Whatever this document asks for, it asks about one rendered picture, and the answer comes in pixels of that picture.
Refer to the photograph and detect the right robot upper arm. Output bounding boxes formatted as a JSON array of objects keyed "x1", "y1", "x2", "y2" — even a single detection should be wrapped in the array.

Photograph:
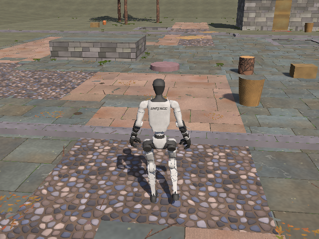
[{"x1": 169, "y1": 100, "x2": 183, "y2": 128}]

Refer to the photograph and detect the left robot forearm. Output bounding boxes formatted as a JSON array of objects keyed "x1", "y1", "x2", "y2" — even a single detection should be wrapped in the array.
[{"x1": 131, "y1": 120, "x2": 140, "y2": 139}]

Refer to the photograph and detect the left robot hand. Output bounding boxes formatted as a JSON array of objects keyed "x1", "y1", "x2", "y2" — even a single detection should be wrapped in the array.
[{"x1": 129, "y1": 137, "x2": 141, "y2": 147}]

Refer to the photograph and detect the left robot upper arm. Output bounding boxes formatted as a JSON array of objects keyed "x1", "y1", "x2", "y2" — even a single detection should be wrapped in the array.
[{"x1": 135, "y1": 100, "x2": 149, "y2": 127}]

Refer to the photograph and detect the left robot shin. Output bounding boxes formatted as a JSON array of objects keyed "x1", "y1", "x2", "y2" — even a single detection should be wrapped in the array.
[{"x1": 148, "y1": 164, "x2": 156, "y2": 196}]

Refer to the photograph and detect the right robot forearm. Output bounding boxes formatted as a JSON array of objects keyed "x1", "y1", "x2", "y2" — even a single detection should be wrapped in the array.
[{"x1": 179, "y1": 120, "x2": 190, "y2": 140}]

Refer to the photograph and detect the right robot hand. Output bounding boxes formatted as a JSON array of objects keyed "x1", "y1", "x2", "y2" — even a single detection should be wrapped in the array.
[{"x1": 179, "y1": 138, "x2": 191, "y2": 149}]

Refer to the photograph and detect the robot torso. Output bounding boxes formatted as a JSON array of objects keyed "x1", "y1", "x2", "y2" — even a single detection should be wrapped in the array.
[{"x1": 148, "y1": 99, "x2": 171, "y2": 149}]

